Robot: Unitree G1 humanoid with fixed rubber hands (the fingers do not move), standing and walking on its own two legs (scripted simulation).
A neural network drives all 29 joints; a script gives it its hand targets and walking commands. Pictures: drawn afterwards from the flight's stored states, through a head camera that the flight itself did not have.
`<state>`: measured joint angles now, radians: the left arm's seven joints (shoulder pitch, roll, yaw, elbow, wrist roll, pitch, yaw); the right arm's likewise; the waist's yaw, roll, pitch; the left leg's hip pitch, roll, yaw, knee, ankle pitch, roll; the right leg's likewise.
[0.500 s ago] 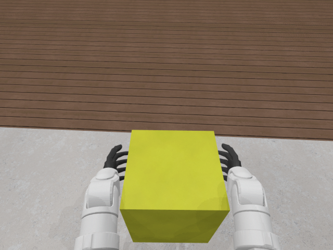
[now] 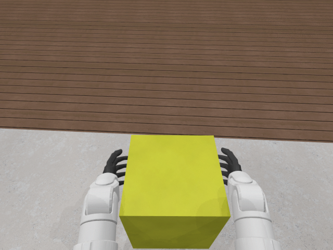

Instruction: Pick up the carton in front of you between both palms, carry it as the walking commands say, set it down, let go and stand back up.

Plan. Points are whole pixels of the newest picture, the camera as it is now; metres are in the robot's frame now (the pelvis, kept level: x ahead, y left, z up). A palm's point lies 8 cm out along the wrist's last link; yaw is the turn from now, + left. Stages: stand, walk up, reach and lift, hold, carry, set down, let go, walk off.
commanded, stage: hold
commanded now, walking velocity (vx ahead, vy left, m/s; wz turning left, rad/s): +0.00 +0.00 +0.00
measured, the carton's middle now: (171, 194) +0.28 +0.00 -0.02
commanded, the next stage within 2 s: carry in 0.24 s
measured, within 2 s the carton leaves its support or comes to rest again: neither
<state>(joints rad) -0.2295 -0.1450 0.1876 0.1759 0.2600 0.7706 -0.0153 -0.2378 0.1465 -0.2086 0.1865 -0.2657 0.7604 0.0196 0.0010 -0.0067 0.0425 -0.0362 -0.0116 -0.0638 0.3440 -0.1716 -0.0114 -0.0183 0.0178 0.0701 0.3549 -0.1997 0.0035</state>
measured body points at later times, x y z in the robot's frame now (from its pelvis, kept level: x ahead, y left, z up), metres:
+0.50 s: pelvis +0.03 -0.01 -0.01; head -0.01 -0.02 +0.44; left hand +0.32 +0.13 +0.07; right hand +0.32 -0.17 +0.07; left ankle +0.02 +0.13 -0.74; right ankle +0.01 -0.12 -0.75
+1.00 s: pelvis +0.26 -0.03 -0.01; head +0.25 -0.04 +0.44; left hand +0.53 +0.10 +0.09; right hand +0.51 -0.20 +0.08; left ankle +0.14 +0.09 -0.75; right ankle +0.37 -0.14 -0.73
